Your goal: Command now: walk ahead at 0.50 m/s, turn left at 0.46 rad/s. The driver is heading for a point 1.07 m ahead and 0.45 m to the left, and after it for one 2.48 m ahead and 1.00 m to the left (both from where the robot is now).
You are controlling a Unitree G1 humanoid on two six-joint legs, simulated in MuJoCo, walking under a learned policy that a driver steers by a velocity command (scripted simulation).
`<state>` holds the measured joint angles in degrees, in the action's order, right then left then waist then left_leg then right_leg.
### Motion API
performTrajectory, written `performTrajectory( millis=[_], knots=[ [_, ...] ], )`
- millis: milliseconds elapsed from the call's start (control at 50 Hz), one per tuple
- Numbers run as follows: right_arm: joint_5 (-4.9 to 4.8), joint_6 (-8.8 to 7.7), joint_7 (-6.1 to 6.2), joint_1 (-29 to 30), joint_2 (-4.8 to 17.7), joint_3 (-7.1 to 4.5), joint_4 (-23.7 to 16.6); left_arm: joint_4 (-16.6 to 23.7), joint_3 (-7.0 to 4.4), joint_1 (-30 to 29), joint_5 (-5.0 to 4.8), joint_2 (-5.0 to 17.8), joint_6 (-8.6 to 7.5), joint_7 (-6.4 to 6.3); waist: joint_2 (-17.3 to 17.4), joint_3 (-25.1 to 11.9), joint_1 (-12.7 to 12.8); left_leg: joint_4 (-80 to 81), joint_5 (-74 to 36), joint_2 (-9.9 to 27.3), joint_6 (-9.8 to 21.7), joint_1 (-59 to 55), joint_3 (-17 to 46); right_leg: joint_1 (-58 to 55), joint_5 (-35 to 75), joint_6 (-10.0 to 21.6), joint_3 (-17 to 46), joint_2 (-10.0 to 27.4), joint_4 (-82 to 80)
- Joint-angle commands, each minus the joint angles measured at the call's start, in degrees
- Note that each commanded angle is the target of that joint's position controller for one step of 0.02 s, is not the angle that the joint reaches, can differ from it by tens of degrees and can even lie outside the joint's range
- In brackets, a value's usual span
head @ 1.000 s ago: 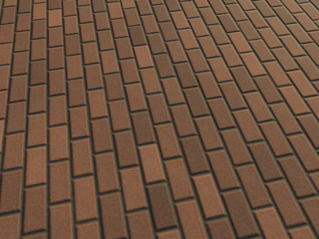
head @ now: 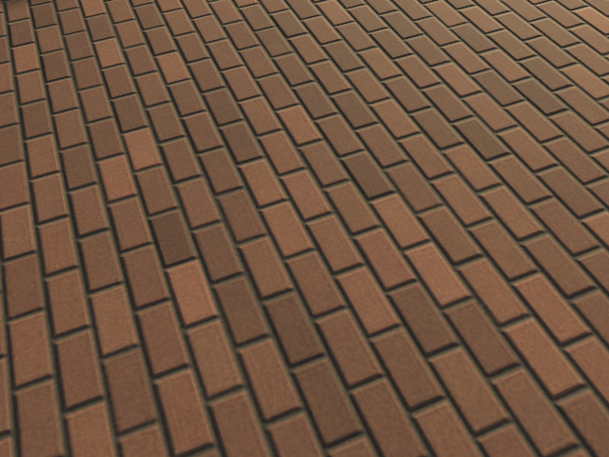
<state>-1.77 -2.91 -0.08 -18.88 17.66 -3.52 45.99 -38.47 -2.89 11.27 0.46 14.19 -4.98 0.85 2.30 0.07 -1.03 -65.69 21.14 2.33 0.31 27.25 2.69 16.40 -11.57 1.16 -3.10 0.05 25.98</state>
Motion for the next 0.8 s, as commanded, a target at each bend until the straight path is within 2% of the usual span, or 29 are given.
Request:
performTrajectory(
  millis=[20,80,160,220,260,300,320,340,360,380,400,420,440,460,480,500,560,640,700,760,800],
  knots=[
    [0.07,0.44,-0.22,2.1,2.4,-0.92,-5.5,1.1,-2.06,1.3,0.06,5.8,-1.22,-0.13,-9.0,0.5,1.1,-0.2,-5.1,4.9,-0.7,13.5,3.0,-10.2,7.7,9.9,13.6,15.7,-16.1],
    [0.59,1.06,-0.59,5.2,1.2,-0.58,-7.2,-0.7,-2.97,1.8,0.09,7.8,-1.64,-0.68,-6.5,1.4,0.9,6.4,-11.0,5.2,-1.6,14.7,2.9,-10.1,14.1,10.3,7.1,15.9,-17.6],
    [0.60,0.75,-2.10,12.0,0.2,0.13,-9.2,-2.4,-3.70,2.9,-0.27,10.2,-1.17,-1.30,-5.6,2.8,3.0,19.8,-21.6,4.2,-0.6,11.2,-0.1,-10.5,14.7,8.4,-0.8,14.6,-18.0],
    [0.47,0.89,-2.98,16.7,1.0,0.07,-11.4,-3.9,-4.33,4.9,-1.18,11.9,-0.54,-1.43,-5.3,4.2,4.3,25.4,-21.0,3.6,1.1,10.3,-2.1,-14.0,14.2,7.1,-3.5,16.0,-17.3],
    [0.55,1.04,-3.42,18.5,2.0,-0.27,-12.8,-4.8,-4.74,5.8,-1.79,13.0,0.14,-1.42,-5.4,4.6,4.2,27.7,-17.0,2.6,2.8,9.9,-3.7,-17.6,18.6,6.1,-5.0,17.0,-14.7],
    [0.82,1.34,-3.49,16.0,3.8,-1.32,-13.1,-5.0,-5.24,5.6,-2.26,14.9,0.93,-1.64,-7.0,1.6,1.9,28.5,-10.9,-1.1,5.2,3.2,-7.3,-19.6,36.9,4.8,-7.1,16.8,-6.6],
    [0.75,1.50,-3.30,9.6,5.7,-2.54,-11.7,-5.0,-5.27,4.9,-2.55,15.3,1.50,-1.77,-6.7,-2.0,-2.1,30.7,-10.8,-4.0,6.8,-5.5,-9.3,-18.5,44.7,3.7,-8.9,15.4,2.7],
    [0.52,1.84,-2.56,-0.2,9.3,-4.59,-8.9,-4.8,-4.59,5.7,-2.29,13.8,1.65,-2.01,-5.1,-7.2,-6.6,32.6,-13.2,-6.5,9.0,-20.8,-8.8,-11.8,43.1,1.7,-10.4,13.0,16.0],
    [0.03,2.38,-1.23,-6.4,15.1,-6.10,-7.7,-3.3,-2.70,8.0,0.52,8.5,1.30,-1.97,7.1,-11.8,-6.5,33.2,-17.3,5.6,13.2,-37.0,10.0,5.2,7.7,-1.4,-10.5,9.0,36.3],
    [0.07,1.41,-1.63,-3.2,18.3,-5.80,-10.1,0.0,-0.96,10.3,0.31,4.8,-0.53,-1.37,15.6,-21.1,-1.7,45.0,0.0,16.6,24.8,-49.9,43.8,24.5,-23.8,-3.8,1.4,-2.2,52.7],
    [0.37,0.62,-2.21,-3.8,12.9,-4.37,-10.5,0.5,-2.20,2.9,-2.04,10.9,-2.15,-0.75,5.1,-19.1,-6.1,49.9,3.7,16.4,21.4,-48.1,42.4,30.5,-20.2,-2.5,8.7,0.8,54.9],
    [0.65,-0.09,-2.19,-2.2,10.6,-3.66,-9.9,1.6,-2.19,-0.3,-3.08,11.3,-2.90,-0.56,3.8,-11.5,-5.3,49.8,0.9,14.6,19.2,-41.6,34.7,32.7,-15.2,-1.1,7.7,2.8,52.1],
    [0.70,-0.41,-2.12,1.4,9.0,-3.08,-10.3,0.9,-1.97,-0.3,-1.92,10.3,-3.09,-1.11,-1.4,-7.0,-2.4,49.5,-5.3,12.2,17.4,-32.7,28.4,29.6,-10.8,-0.9,7.8,5.4,47.3],
    [1.01,-0.46,-1.84,4.9,7.1,-2.52,-10.9,0.4,-2.37,0.3,-0.46,10.8,-2.78,-1.53,-0.9,-4.9,-0.2,49.8,-11.6,10.1,16.3,-25.7,23.4,25.2,-8.1,-1.3,8.1,7.0,42.5],
    [1.67,-0.45,-1.55,6.7,6.5,-2.18,-11.8,0.2,-2.57,1.4,-0.13,10.8,-2.10,-1.42,0.7,-4.1,1.5,51.0,-15.3,8.6,16.1,-21.1,21.1,21.6,-6.3,-1.6,8.3,7.7,40.7],
    [1.78,-0.57,-1.32,7.3,6.3,-2.21,-12.0,0.1,-2.58,1.9,0.13,10.3,-1.49,-1.39,1.0,-3.9,2.1,52.0,-18.2,7.9,16.4,-18.8,19.8,20.1,-5.3,-2.2,7.9,7.5,38.8],
    [1.39,-0.93,-0.27,5.4,7.6,-2.56,-10.8,0.9,-1.96,-1.0,0.66,8.2,-0.40,-1.52,-0.1,-2.0,1.8,53.1,-24.7,6.1,16.6,-14.5,15.1,20.1,0.3,-4.5,6.6,6.2,31.0],
    [0.72,-0.44,0.71,2.0,8.1,-2.76,-9.1,2.8,-0.89,-9.7,0.28,5.9,-0.78,-0.88,1.6,-0.2,-1.5,52.2,-19.6,2.9,13.3,-13.1,12.1,17.5,14.3,-5.3,6.4,3.0,13.8],
    [0.33,-0.02,0.96,-1.0,8.6,-2.98,-7.7,4.0,-0.80,-14.5,-0.60,6.3,-1.46,0.05,2.2,0.8,-3.4,50.7,-15.7,3.8,12.5,-13.9,14.7,14.3,17.2,-4.9,6.6,1.0,6.8],
    [0.21,0.54,1.23,-2.3,8.0,-2.94,-7.0,4.4,-1.49,-14.9,-0.86,8.2,-2.17,0.82,3.2,0.6,-2.9,46.0,-14.7,5.5,11.7,-18.7,19.6,12.6,12.9,-3.4,8.1,0.3,2.6],
    [0.35,0.92,1.31,-1.4,8.0,-3.08,-7.2,3.8,-2.18,-11.4,-1.03,9.3,-2.62,0.81,5.3,-0.1,-0.8,42.4,-17.1,5.7,10.6,-20.0,22.0,7.7,7.8,-1.6,7.5,-0.1,1.2]
  ],
)
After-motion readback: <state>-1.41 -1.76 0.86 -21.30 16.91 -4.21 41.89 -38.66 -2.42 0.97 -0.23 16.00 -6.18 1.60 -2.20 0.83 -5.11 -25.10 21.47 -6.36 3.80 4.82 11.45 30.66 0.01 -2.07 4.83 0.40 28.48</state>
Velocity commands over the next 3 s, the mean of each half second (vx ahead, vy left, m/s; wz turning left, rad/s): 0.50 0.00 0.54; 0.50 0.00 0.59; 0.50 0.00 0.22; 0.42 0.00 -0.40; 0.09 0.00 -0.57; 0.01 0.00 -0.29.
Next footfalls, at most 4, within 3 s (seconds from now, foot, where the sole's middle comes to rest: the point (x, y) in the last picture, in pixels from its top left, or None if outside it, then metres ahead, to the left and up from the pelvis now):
0.34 left None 0.32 0.18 -0.78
0.84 right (283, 389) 0.65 0.10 -0.78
1.34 left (122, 374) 0.70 0.48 -0.78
1.88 right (148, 246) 1.09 0.48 -0.78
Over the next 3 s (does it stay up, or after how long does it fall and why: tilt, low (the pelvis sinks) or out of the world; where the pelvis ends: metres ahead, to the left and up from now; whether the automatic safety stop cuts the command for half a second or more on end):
stays up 1.03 0.53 0.00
